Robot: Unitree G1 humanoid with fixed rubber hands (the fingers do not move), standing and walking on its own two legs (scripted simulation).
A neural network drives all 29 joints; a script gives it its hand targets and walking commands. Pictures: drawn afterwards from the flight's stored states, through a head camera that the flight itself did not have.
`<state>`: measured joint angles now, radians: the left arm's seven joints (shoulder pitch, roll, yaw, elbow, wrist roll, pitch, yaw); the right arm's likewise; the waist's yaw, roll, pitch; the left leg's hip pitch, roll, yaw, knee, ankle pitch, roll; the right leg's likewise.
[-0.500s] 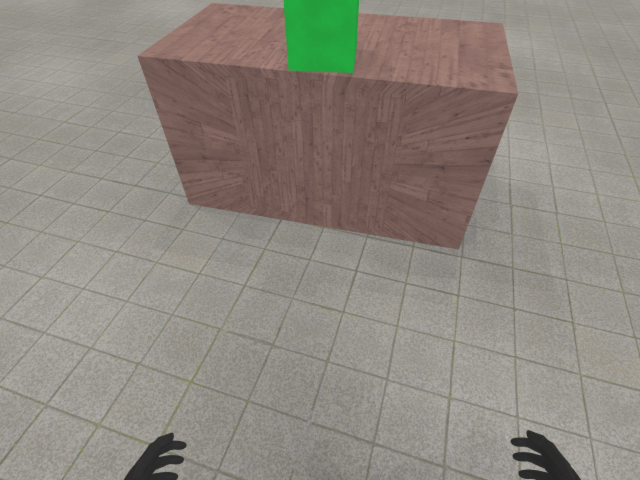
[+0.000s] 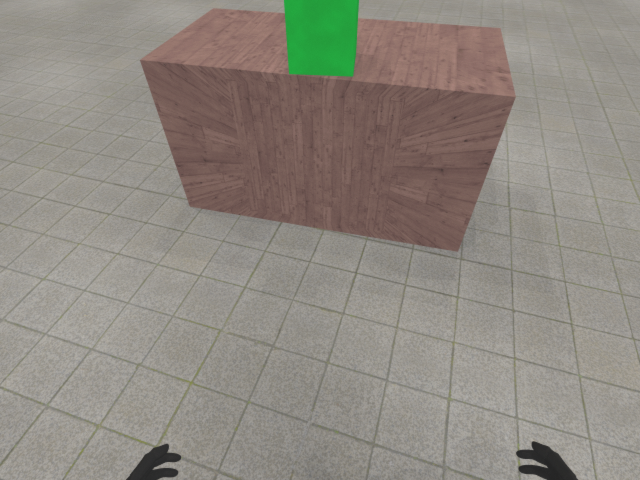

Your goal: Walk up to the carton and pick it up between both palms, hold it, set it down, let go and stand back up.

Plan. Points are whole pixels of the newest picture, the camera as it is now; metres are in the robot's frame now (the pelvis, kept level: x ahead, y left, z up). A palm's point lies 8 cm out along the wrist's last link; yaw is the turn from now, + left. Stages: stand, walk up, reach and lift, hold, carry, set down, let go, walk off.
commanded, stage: stand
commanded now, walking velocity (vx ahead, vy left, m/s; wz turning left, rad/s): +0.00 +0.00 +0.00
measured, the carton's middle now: (323, 23) +1.39 +0.05 +0.06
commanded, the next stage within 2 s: walk up in 0.96 s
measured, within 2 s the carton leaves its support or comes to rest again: neither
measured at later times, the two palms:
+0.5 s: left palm out of the picture +0.09 +0.27 -0.10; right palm out of the picture +0.11 -0.28 -0.08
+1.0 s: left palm out of the picture +0.08 +0.27 -0.10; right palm out of the picture +0.09 -0.28 -0.08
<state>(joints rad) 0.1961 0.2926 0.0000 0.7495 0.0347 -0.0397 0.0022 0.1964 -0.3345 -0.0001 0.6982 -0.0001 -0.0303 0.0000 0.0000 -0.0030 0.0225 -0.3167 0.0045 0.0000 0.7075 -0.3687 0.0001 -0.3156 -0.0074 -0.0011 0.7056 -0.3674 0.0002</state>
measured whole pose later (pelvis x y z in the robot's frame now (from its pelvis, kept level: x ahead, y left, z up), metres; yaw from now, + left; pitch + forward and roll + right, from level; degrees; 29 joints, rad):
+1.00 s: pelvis -0.02 +0.00 +0.01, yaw +0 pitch -1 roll +0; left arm 0.20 0.30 0.00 0.86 0.03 -0.04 0.00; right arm 0.18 -0.34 0.00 0.84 0.00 -0.04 0.00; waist 0.00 0.00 0.02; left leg -0.32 0.01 0.00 0.60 -0.27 0.00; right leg -0.31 0.00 0.00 0.58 -0.26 0.00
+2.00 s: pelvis +0.20 +0.01 +0.00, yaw -4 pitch -2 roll -1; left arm 0.34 0.43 0.00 0.88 0.02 -0.09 -0.02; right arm 0.18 -0.43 -0.02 0.85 0.00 -0.05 0.08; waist 0.00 -0.01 0.05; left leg -0.43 0.00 0.02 0.61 -0.13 0.03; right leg -0.14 -0.04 0.05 0.86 -0.47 0.00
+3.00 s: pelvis +0.56 +0.02 +0.00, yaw -7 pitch +0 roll -3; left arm 0.38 0.43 0.00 0.88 0.01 -0.11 0.01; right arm 0.12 -0.45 -0.02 0.81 0.00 0.00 0.07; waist 0.00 0.08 0.06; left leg -0.48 0.05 0.01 0.68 -0.28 0.05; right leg -0.09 -0.01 0.02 0.52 -0.42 0.02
